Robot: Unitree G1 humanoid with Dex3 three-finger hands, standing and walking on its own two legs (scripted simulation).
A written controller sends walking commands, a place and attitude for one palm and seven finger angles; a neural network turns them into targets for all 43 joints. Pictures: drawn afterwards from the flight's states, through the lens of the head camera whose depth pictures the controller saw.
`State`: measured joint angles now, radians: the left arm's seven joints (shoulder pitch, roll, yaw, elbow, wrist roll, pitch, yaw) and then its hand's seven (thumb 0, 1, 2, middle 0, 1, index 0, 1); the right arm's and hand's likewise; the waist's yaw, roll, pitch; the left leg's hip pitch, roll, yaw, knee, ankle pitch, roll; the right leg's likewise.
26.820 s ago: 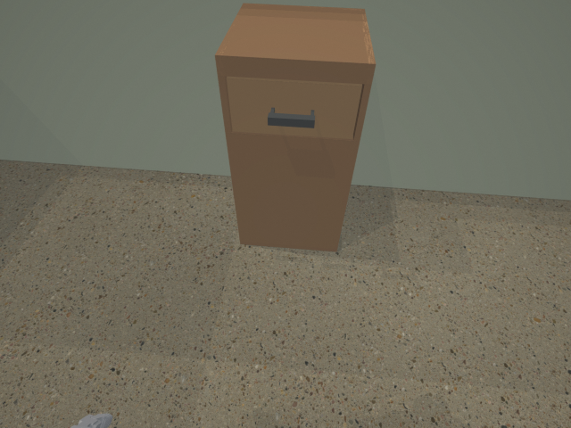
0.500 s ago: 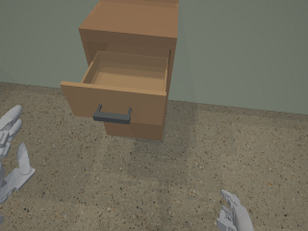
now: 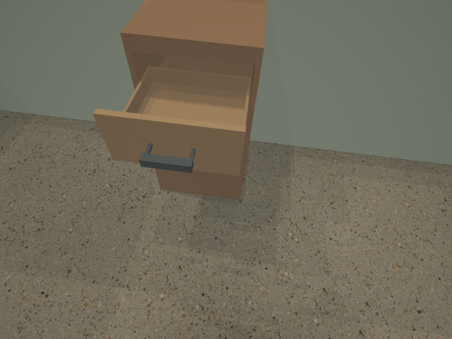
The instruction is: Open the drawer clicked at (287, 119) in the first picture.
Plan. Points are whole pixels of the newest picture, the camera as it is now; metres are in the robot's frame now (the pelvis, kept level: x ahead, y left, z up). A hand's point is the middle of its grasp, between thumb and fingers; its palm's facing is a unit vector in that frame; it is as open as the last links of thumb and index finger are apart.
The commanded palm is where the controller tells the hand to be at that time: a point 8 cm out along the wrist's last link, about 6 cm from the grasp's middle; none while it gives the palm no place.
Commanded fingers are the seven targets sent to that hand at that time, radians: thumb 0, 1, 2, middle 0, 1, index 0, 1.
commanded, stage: let the arm hang, fingers relaxed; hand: left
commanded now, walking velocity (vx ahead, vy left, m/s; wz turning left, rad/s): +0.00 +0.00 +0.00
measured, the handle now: (169, 156) +0.55 +0.19 -0.08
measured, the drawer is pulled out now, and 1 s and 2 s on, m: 0.30 0.30 0.30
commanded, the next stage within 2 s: look to check the result in 0.64 s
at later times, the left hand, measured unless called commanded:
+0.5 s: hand out of the picture -0.01 +0.14 -0.18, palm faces +0.02 -0.99 -0.16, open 7.3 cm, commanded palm none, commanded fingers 0.00 0.90 0.90 -0.20 -0.30 -0.20 -0.30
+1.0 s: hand out of the picture -0.02 +0.13 -0.17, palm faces +0.04 -0.98 -0.17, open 7.3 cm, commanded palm none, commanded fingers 0.00 0.90 0.90 -0.20 -0.30 -0.20 -0.30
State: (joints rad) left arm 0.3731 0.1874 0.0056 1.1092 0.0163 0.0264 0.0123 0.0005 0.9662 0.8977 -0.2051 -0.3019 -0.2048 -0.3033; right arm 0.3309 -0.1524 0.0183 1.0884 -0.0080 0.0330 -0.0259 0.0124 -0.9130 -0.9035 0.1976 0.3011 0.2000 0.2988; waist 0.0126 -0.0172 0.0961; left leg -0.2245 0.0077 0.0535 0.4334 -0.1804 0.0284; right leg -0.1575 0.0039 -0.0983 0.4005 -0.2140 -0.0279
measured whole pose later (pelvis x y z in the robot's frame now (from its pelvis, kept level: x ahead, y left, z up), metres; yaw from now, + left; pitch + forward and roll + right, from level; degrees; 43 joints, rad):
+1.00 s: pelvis +0.01 -0.03 +0.00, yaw -1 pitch -2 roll +0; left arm 0.32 0.11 0.01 1.15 0.01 -0.01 0.04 0.00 0.91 0.90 -0.20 -0.30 -0.20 -0.30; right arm 0.31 -0.10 0.00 1.14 -0.01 0.01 -0.04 0.01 -0.91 -0.90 0.20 0.30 0.20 0.30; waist 0.00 0.02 0.07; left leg -0.18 0.03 0.05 0.40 -0.18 -0.01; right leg -0.13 0.03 -0.10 0.39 -0.23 -0.06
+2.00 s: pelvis +0.03 -0.04 +0.00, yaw -1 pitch -2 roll +0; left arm 0.29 0.12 0.02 1.14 0.01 -0.02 0.04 0.00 0.91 0.90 -0.20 -0.30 -0.20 -0.30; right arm 0.28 -0.12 -0.01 1.14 -0.01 0.01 -0.05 0.01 -0.91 -0.90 0.20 0.30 0.20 0.30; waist 0.00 0.02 0.07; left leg -0.15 0.05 0.05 0.39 -0.20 -0.03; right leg -0.09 0.05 -0.10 0.36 -0.24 -0.08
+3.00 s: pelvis +0.03 -0.03 +0.00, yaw -1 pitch -2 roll +0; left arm 0.24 0.18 0.02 1.14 0.01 -0.02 0.03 0.00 0.91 0.90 -0.20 -0.30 -0.20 -0.30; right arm 0.23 -0.17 0.00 1.14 -0.01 0.00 -0.04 0.01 -0.91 -0.90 0.20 0.30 0.20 0.30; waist 0.00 0.01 0.07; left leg -0.13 0.03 0.06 0.35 -0.18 -0.01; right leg -0.08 0.03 -0.08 0.34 -0.23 -0.06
